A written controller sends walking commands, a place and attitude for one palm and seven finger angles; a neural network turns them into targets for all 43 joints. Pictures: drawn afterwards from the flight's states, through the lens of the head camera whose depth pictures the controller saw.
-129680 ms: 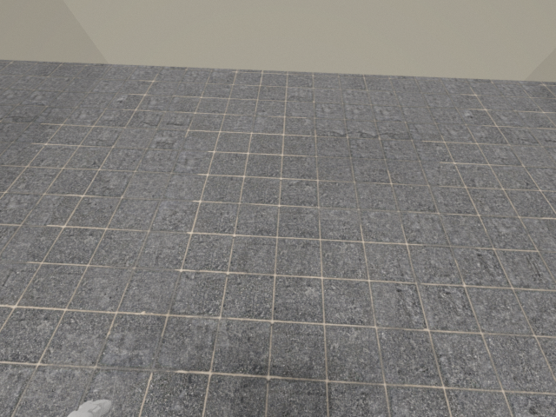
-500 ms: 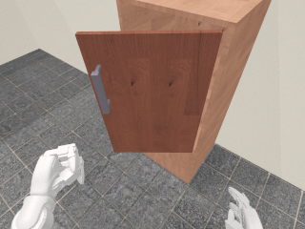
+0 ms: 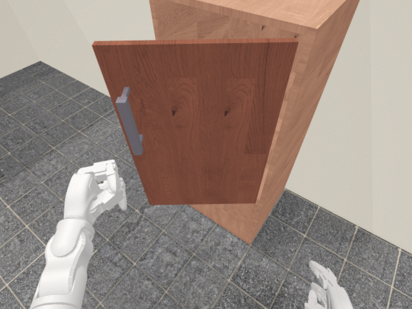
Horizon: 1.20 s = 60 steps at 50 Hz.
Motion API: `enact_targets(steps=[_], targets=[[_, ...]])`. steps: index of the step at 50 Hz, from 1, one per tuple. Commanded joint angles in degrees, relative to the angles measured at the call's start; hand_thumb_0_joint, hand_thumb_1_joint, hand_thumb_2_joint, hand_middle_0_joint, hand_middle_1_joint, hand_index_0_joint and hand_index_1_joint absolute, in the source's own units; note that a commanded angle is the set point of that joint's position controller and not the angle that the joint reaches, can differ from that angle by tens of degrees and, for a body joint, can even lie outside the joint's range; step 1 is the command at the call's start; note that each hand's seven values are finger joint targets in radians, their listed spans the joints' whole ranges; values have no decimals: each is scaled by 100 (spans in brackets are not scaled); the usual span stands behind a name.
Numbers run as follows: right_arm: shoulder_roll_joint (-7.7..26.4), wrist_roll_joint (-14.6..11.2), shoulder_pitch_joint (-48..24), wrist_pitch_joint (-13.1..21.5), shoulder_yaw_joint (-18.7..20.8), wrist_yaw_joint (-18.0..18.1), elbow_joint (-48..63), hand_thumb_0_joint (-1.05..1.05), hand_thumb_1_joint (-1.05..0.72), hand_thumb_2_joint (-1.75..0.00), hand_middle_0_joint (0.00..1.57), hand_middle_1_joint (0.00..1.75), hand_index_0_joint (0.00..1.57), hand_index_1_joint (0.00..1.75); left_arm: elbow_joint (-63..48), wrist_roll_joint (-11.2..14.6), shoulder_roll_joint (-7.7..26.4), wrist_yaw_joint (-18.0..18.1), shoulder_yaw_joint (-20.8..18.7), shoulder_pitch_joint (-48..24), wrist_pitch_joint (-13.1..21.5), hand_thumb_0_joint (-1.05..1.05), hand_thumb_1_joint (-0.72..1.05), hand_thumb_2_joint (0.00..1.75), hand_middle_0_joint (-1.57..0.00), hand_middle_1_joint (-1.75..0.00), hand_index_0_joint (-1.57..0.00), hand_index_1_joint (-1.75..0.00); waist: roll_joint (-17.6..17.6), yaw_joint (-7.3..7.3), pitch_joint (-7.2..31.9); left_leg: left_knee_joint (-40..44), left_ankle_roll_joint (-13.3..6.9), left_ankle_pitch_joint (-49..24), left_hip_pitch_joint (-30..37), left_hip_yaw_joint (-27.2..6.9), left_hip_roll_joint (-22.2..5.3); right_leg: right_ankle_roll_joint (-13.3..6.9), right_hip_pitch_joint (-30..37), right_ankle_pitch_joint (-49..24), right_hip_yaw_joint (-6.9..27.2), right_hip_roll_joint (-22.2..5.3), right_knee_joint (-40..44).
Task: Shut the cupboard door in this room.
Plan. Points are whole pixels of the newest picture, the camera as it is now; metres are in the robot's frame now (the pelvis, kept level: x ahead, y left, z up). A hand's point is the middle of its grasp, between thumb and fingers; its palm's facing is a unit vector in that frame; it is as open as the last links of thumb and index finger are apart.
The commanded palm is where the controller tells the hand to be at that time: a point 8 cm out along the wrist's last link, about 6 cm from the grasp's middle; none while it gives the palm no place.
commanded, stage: bring the fist close to the handle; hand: left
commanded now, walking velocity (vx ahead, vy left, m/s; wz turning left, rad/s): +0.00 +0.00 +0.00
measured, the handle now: (132, 122) +0.49 +0.20 +0.09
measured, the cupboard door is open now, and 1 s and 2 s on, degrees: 36 36 23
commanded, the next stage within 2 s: push the door shut along its arc in 0.88 s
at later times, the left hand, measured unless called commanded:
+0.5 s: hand (136, 159) +0.38 +0.17 +0.10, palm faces +0.06 -1.00 -0.02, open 3.1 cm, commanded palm +0.35 +0.21 +0.09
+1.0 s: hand (139, 159) +0.38 +0.16 +0.09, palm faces +0.06 -1.00 -0.01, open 3.1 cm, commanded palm +0.35 +0.21 +0.09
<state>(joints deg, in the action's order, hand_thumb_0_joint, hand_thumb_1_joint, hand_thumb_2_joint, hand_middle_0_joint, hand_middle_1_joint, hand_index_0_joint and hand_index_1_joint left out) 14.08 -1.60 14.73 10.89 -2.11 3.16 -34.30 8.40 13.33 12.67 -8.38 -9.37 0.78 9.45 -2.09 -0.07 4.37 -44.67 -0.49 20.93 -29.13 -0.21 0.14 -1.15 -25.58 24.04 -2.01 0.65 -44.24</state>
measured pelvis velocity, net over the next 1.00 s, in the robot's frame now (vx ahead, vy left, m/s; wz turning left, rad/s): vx -0.02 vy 0.01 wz -0.02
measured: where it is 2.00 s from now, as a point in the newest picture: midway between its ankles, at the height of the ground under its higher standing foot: outside the picture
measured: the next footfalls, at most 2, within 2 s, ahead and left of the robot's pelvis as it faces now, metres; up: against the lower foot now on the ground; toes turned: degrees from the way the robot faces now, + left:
none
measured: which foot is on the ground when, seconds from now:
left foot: down 0.00-1.00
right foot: down 0.00-1.00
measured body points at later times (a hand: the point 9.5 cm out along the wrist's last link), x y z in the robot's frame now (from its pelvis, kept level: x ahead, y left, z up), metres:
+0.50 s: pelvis -0.01 +0.01 +0.00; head +0.02 +0.01 +0.45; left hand +0.37 +0.22 +0.10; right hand +0.12 -0.23 -0.10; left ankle +0.02 +0.11 -0.71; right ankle -0.02 -0.11 -0.71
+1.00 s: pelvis -0.02 +0.01 +0.00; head +0.01 +0.00 +0.45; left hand +0.37 +0.21 +0.10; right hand +0.09 -0.24 -0.11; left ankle +0.02 +0.11 -0.71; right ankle -0.02 -0.11 -0.71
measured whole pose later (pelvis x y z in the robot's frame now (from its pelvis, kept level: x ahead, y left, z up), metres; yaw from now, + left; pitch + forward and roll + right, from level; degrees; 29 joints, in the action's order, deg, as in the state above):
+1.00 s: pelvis -0.02 +0.01 +0.00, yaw -1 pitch +7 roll -1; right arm 14.1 -1.3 16.7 3.5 -1.1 1.5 -36.6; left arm 36.2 9.5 12.3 -3.1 -10.2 -23.5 15.6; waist -1.9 2.3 4.5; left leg -45.0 -1.3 19.6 -32.4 0.9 -0.2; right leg -0.5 -29.1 22.0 -0.9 0.9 -44.2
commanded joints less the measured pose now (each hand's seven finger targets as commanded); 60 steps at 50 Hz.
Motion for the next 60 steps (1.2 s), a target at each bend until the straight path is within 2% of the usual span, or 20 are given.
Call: enact_targets(steps=[1,5,6,14,16,20,21,24,26,29,31,33,36,39,43,47,51,54,56,60], targets=[[675,-40,-359,248,259,42,789,0,-90,-90,20,30,20,30,-934,-31,773,144,-260,-1739,377,0,90,90,-130,-150,-130,-150,278,73,1043,573,-88,-1293,874,-73,10,66,99,-1710,18,12,666],[661,-35,-338,204,294,15,748,0,-90,-90,20,30,20,30,-802,-134,608,271,-89,-2281,445,0,90,90,-130,-150,-130,-150,-70,83,1299,593,-46,-1385,1117,-94,-9,20,27,-1715,-30,30,595],[692,-15,-299,183,291,8,743,0,-90,-90,20,30,20,30,-725,-154,689,321,-145,-2283,446,0,90,90,-130,-150,-130,-150,179,62,1371,576,-67,-1432,1066,-104,-10,28,119,-1769,-20,30,592],[695,-10,-246,-55,304,-53,638,0,-90,-90,20,30,20,30,38,-270,711,568,-213,-3106,488,0,90,90,-130,-150,-130,-150,261,117,1305,637,-40,-1371,1003,-80,-38,22,42,-1738,-30,47,605],[727,-6,-217,-130,309,-40,604,0,-90,-90,20,30,20,30,256,-318,911,602,-327,-3363,522,0,90,90,-130,-150,-130,-150,251,145,1307,624,-55,-1281,976,-64,-46,27,16,-1641,4,46,641],[719,-12,-178,-203,302,-41,503,0,-90,-90,20,30,20,30,720,-334,822,606,-202,-4184,649,0,90,90,-130,-150,-130,-150,71,267,1298,618,-45,-1106,971,-73,-40,10,-150,-1477,26,58,660],[740,-3,-112,-218,316,-35,485,0,-90,-90,20,30,20,30,864,-342,810,607,-196,-4265,670,0,90,90,-130,-150,-130,-150,238,287,1330,606,-62,-1102,965,-89,-49,22,-156,-1458,6,72,658],[729,-3,-29,-240,347,-71,442,0,-90,-90,20,30,20,30,1132,-360,650,580,-72,-4589,779,0,90,90,-130,-150,-130,-150,-6,291,1616,560,-31,-1292,1114,-108,-45,-9,-185,-1614,-12,78,563],[766,7,66,-270,388,-106,462,0,-90,-90,20,30,20,30,1381,-364,838,572,-314,-4185,799,0,90,90,-130,-150,-130,-150,37,161,1761,522,-32,-1473,1107,-103,-42,-24,-61,-1764,-11,94,539],[765,-1,84,-355,381,-150,493,0,-90,-90,20,30,20,30,1564,-332,812,548,-326,-4148,792,0,90,90,-130,-150,-130,-150,322,197,1570,545,-60,-1388,878,-37,-28,13,-28,-1841,6,89,581],[803,12,132,-420,401,-136,515,0,-90,-90,20,30,20,30,1584,-353,1172,567,-640,-4080,830,0,90,90,-130,-150,-130,-150,436,109,1576,563,-80,-1355,747,-15,-17,16,135,-1849,44,88,597],[749,0,43,-445,387,-149,590,0,-90,-90,20,30,20,30,1351,-342,968,540,-451,-4293,905,0,90,90,-130,-150,-130,-150,161,163,1557,580,-85,-1271,793,38,-3,20,71,-1807,71,80,618],[766,6,73,-460,407,-123,577,0,-90,-90,20,30,20,30,1201,-340,1104,563,-530,-4380,1035,0,90,90,-130,-150,-130,-150,147,198,1615,553,-100,-1189,843,32,-16,20,42,-1676,80,112,627],[745,-6,54,-432,414,-137,545,0,-90,-90,20,30,20,30,1162,-332,812,526,-261,-4415,1091,0,90,90,-130,-150,-130,-150,-74,251,1578,584,-77,-1124,950,-10,-30,-4,-122,-1565,37,134,614],[774,-19,59,-427,396,-106,479,0,-90,-90,20,30,20,30,1392,-325,781,524,-167,-4667,1014,0,90,90,-130,-150,-130,-150,181,356,1363,622,-100,-825,818,-43,-29,25,-239,-1305,45,119,702],[775,-14,56,-442,392,-96,500,0,-90,-90,20,30,20,30,1537,-337,1003,562,-415,-4527,986,0,90,90,-130,-150,-130,-150,169,218,1518,615,-101,-841,806,-35,-7,14,-117,-1312,78,105,691],[785,-5,84,-459,379,-92,484,0,-90,-90,20,30,20,30,1663,-378,982,527,-321,-4786,1033,0,90,90,-130,-150,-130,-150,281,323,1452,574,-118,-853,791,-39,-11,27,-181,-1364,75,111,684],[783,-21,108,-480,361,-73,401,0,-90,-90,20,30,20,30,1906,-403,1011,410,-207,-5591,1079,0,90,90,-130,-150,-130,-150,200,487,1393,555,-108,-687,791,-89,-15,28,-395,-1213,91,108,670],[831,-20,179,-505,365,-39,379,0,-90,-90,20,30,20,30,2241,-385,1353,323,-474,-5649,1087,0,90,90,-130,-150,-130,-150,191,436,1478,512,-116,-662,725,-72,1,26,-338,-1187,134,108,681],[821,-32,291,-505,370,-59,327,0,-90,-90,20,30,20,30,2713,-369,1217,104,-333,-6047,1145,0,90,90,-130,-150,-130,-150,-9,483,1777,405,-88,-948,849,-116,10,-10,-419,-1489,117,108,535]])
